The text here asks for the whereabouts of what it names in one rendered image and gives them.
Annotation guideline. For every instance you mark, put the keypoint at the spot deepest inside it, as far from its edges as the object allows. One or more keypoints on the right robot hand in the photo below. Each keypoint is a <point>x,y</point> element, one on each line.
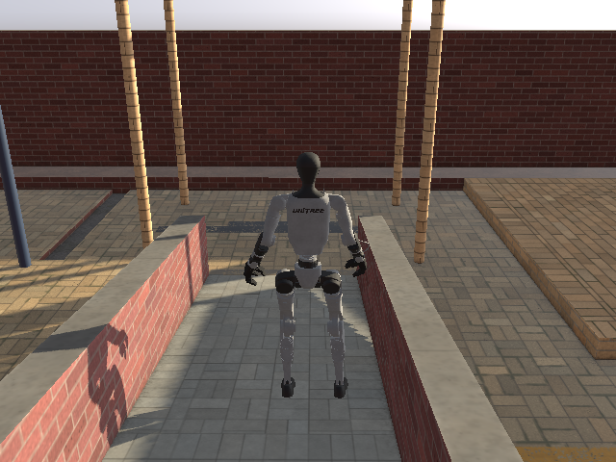
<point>362,265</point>

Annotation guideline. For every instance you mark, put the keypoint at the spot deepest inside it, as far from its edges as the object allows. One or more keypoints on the left robot hand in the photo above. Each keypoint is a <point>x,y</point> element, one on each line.
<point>248,271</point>

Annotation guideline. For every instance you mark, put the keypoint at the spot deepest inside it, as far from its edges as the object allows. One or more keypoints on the left robot upper arm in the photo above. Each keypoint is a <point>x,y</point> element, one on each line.
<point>278,203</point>

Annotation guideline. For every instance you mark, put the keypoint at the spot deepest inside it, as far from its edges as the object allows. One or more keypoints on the left robot forearm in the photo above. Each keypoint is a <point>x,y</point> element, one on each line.
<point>258,253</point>

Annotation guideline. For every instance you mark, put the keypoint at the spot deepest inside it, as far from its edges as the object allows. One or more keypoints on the robot foot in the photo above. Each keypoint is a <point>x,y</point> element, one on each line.
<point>340,390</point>
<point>288,389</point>

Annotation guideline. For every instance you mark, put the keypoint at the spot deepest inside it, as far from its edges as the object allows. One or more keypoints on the right robot upper arm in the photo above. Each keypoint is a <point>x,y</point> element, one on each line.
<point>338,203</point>

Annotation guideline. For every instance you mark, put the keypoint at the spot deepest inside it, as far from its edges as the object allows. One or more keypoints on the right robot foot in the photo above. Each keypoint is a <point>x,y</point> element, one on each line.
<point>340,390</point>

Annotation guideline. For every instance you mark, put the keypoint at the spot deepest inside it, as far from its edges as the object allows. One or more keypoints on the right robot forearm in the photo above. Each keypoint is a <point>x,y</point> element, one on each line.
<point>356,250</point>

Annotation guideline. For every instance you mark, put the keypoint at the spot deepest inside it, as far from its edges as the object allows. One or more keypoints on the left robot foot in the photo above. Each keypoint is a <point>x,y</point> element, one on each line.
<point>288,389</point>

